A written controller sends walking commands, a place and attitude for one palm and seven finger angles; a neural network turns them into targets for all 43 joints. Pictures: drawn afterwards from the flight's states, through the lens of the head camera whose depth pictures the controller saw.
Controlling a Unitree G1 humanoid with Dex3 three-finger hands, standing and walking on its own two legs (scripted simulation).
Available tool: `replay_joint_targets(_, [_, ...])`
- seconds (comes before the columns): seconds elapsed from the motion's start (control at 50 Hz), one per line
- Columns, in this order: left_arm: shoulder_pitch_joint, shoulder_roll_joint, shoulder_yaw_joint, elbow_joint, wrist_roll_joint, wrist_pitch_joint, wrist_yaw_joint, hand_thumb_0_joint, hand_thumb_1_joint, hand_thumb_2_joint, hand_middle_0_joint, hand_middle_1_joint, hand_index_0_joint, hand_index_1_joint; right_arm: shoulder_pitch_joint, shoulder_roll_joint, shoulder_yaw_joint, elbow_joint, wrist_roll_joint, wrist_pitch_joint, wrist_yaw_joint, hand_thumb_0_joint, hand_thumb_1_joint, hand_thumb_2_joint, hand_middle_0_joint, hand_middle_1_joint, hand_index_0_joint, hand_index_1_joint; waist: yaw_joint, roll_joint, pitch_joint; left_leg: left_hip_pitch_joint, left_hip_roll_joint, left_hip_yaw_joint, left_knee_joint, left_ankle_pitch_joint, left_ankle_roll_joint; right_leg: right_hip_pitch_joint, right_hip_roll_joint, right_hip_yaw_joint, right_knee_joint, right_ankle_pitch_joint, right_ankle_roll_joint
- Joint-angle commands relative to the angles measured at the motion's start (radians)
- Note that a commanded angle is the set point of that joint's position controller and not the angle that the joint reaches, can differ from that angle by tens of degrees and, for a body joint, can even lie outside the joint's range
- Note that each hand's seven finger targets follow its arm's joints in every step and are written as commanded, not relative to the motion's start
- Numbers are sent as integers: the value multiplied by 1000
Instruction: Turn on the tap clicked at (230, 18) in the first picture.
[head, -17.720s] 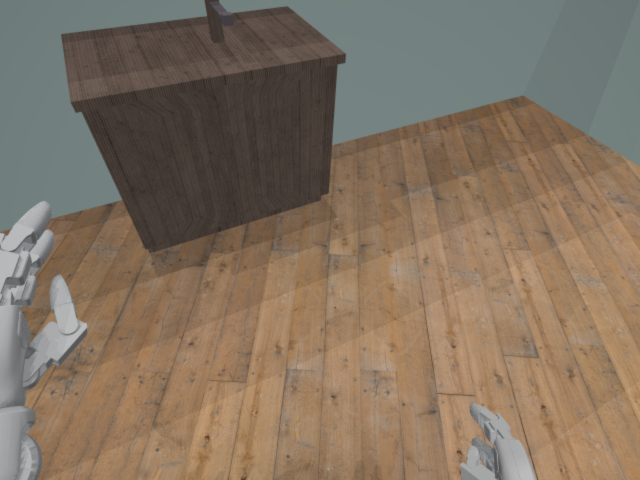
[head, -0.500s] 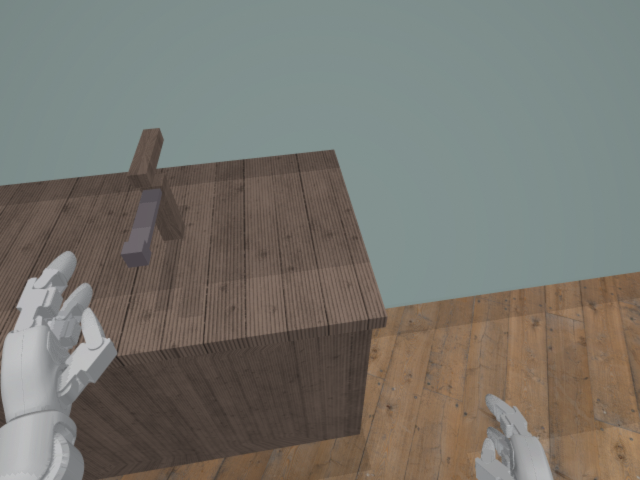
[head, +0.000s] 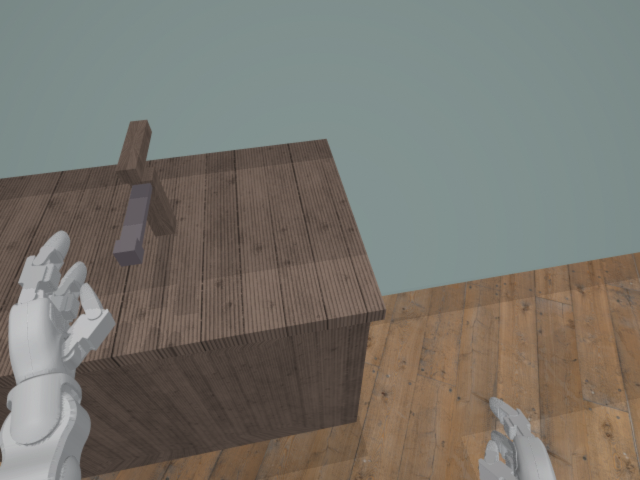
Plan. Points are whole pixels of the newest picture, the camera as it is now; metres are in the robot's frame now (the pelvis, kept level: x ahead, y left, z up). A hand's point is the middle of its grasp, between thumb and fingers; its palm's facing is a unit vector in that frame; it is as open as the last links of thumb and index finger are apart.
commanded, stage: reach beside the lever's end, fingers flat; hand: left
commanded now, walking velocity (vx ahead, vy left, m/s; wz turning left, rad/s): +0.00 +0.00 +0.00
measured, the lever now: (129, 252) +0.37 +0.31 +0.08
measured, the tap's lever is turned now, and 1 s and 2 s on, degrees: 0 0 2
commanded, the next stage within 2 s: push the lever round in 1.48 s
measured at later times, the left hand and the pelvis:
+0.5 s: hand (108, 286) +0.30 +0.30 +0.09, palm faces +0.50 -0.86 -0.10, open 7.7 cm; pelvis +0.00 +0.02 +0.00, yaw -1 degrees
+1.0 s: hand (106, 262) +0.35 +0.33 +0.09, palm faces +0.50 -0.86 -0.10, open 7.8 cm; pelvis +0.00 +0.02 -0.01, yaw -1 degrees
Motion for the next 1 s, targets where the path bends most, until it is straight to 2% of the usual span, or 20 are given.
replay_joint_targets(0.0, [-224,231,114,-141,2,-50,4,0,900,900,-182,-245,-182,-245,-109,-120,-36,-156,4,-44,-11,0,-900,-900,200,300,200,300,-11,-30,-143,86,-23,29,-89,117,42,0,-27,52,-140,177,35])
replay_joint_targets(0.06, [-226,277,172,-93,2,-33,5,0,900,900,-179,-238,-179,-238,-106,-123,-41,-149,2,-26,-13,0,-900,-900,200,300,200,300,7,-15,-172,91,-23,37,-89,153,41,27,-25,51,-139,220,35])
replay_joint_targets(0.12, [-289,243,137,-79,5,-40,1,0,900,900,-177,-230,-177,-230,-103,-120,-40,-157,3,-17,-8,0,-900,-900,200,300,200,300,-10,-18,-181,103,-19,35,-87,191,39,25,-23,44,-124,265,34])
replay_joint_targets(0.16, [-252,257,156,-77,19,-55,4,0,900,900,-175,-225,-175,-225,-89,-121,-45,-152,-2,-15,-1,0,-900,-900,200,300,200,300,3,39,-196,119,-16,35,-81,224,36,28,-18,40,-115,288,27])
replay_joint_targets(0.18, [-274,212,111,-80,18,-65,0,0,900,900,-174,-223,-174,-223,-86,-119,-44,-156,-2,-14,3,0,-900,-900,200,300,200,300,-12,21,-199,128,-14,31,-80,240,34,23,-18,35,-105,303,28])
replay_joint_targets(0.26, [-287,263,155,-22,24,-89,-5,0,900,900,-171,-212,-171,-212,-75,-131,-51,-140,-2,-9,4,0,-900,-900,200,300,200,300,-11,1,-169,105,-9,24,-80,218,34,2,-11,33,-106,273,25])
replay_joint_targets(0.32, [-383,217,98,-15,22,-101,-12,0,900,900,-168,-205,-168,-205,-83,-133,-49,-145,0,-11,0,0,-900,-900,200,300,200,300,-33,-12,-157,105,-10,20,-81,177,36,-32,-12,32,-108,228,29])
replay_joint_targets(0.36, [-425,296,160,12,32,-107,-3,0,900,900,-167,-200,-167,-200,-80,-137,-49,-128,0,-3,-8,0,-900,-900,200,300,200,300,-28,11,-154,97,-10,17,-86,156,36,-33,-11,38,-114,200,25])
replay_joint_targets(0.38, [-470,253,113,4,36,-115,-5,0,900,900,-166,-198,-166,-198,-80,-135,-48,-134,-3,-3,-7,0,-900,-900,200,300,200,300,-44,7,-182,107,-13,15,-83,148,37,-37,-14,36,-107,191,28])
replay_joint_targets(0.46, [-493,313,162,57,52,-133,3,0,900,900,-162,-187,-162,-187,-66,-138,-50,-117,-10,5,-6,0,-900,-900,200,300,200,300,-31,52,-223,111,-14,14,-72,171,33,-24,-10,39,-95,211,23])
replay_joint_targets(0.5, [-472,289,147,82,51,-141,-3,0,900,900,-161,-183,-161,-183,-58,-137,-55,-125,-11,8,0,0,-900,-900,200,300,200,300,-27,56,-258,119,-14,16,-63,210,31,-9,-10,37,-83,250,21])
replay_joint_targets(0.56, [-453,328,189,160,42,-128,-17,0,900,900,-158,-175,-158,-175,-39,-145,-57,-117,-9,22,1,0,-900,-900,200,300,200,300,-22,29,-252,99,-13,19,-57,233,32,3,-6,34,-83,286,22])
replay_joint_targets(0.62, [-448,291,165,183,27,-119,-36,0,900,900,-156,-167,-156,-167,-35,-145,-61,-136,-3,32,4,0,-900,-900,200,300,200,300,-24,-17,-247,88,-11,22,-57,252,34,4,-7,30,-80,313,27])
replay_joint_targets(0.68, [-518,318,184,220,24,-119,-43,0,900,900,-153,-160,-153,-160,-25,-149,-59,-130,1,46,1,0,-900,-900,200,300,200,300,-41,-27,-206,62,-12,22,-57,218,38,-24,-7,33,-86,288,31])
replay_joint_targets(0.7, [-488,341,214,251,24,-121,-43,0,900,900,-153,-157,-153,-157,-19,-151,-63,-129,0,49,0,0,-900,-900,200,300,200,300,-29,-44,-208,50,-12,25,-55,209,41,-18,-4,37,-89,281,31])
replay_joint_targets(0.76, [-612,386,222,234,46,-156,-39,0,900,900,-150,-150,-150,-150,-15,-152,-59,-115,-2,55,-2,0,-900,-900,200,300,200,300,-49,28,-198,55,-10,21,-44,188,41,-56,-3,43,-82,247,27])
replay_joint_targets(0.88, [-737,387,190,273,63,-236,-56,0,900,900,-150,-150,-150,-150,10,-155,-66,-94,-15,59,0,0,-900,-900,200,300,200,300,-78,80,-290,88,-8,11,-12,197,40,-90,-1,48,-49,239,25])
replay_joint_targets(0.94, [-692,380,186,343,52,-226,-79,0,900,900,-150,-150,-150,-150,23,-164,-70,-98,-12,62,0,0,-900,-900,200,300,200,300,-68,60,-306,76,-9,12,-8,206,41,-82,0,47,-47,250,24])
replay_joint_targets(0.96, [-679,418,219,383,54,-216,-83,0,900,900,-150,-150,-150,-150,32,-167,-69,-90,-10,69,-3,0,-900,-900,200,300,200,300,-62,52,-293,63,-6,9,-11,212,40,-77,1,44,-47,255,23])
replay_joint_targets(0.98, [-660,378,190,399,43,-202,-94,0,900,900,-150,-150,-150,-150,34,-167,-69,-105,-7,71,-1,0,-900,-900,200,300,200,300,-61,18,-299,49,-9,9,-14,210,41,-67,0,42,-47,261,27])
